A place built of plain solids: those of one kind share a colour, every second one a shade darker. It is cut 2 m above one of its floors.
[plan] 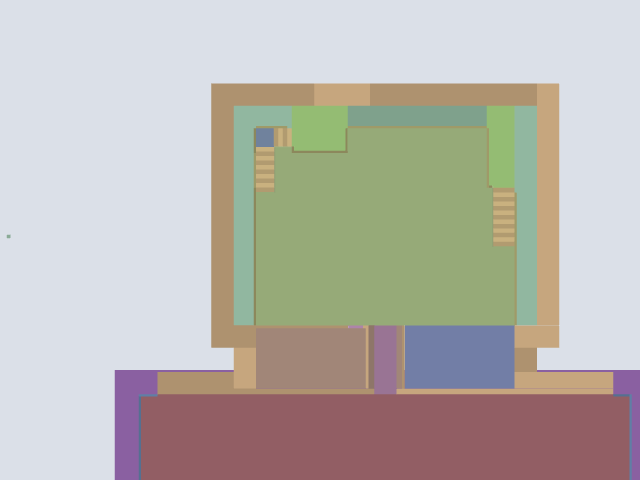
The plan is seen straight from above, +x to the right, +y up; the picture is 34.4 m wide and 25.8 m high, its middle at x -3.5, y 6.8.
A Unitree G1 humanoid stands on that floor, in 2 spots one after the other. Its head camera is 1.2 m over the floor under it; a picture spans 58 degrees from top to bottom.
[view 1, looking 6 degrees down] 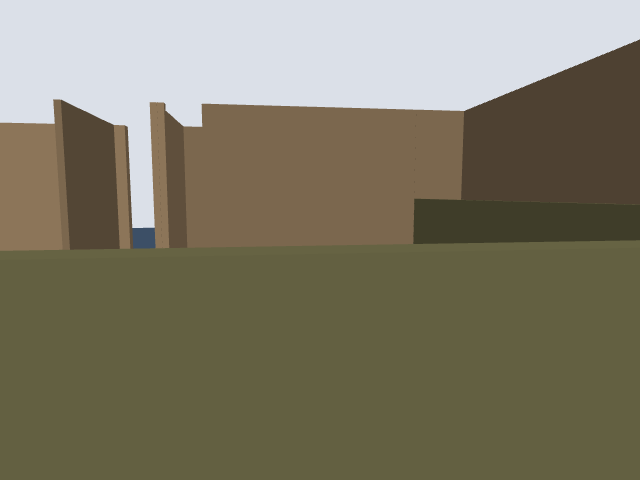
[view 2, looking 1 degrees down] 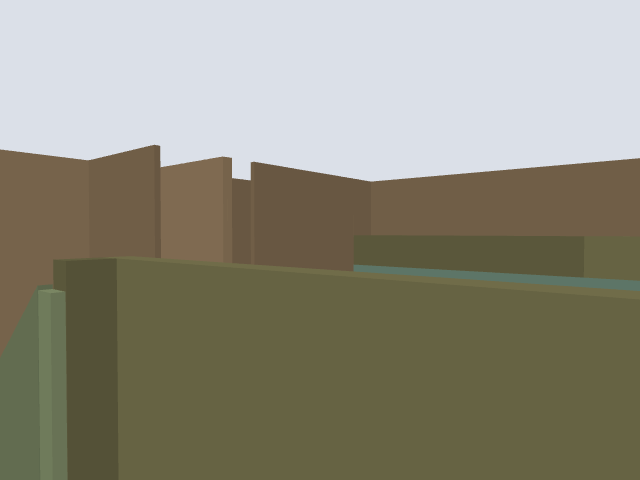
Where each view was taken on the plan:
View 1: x -3.21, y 12.32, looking -98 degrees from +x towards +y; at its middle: wall_brick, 10.26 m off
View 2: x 6.39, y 11.39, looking -141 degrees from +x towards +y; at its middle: wall_brick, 14.59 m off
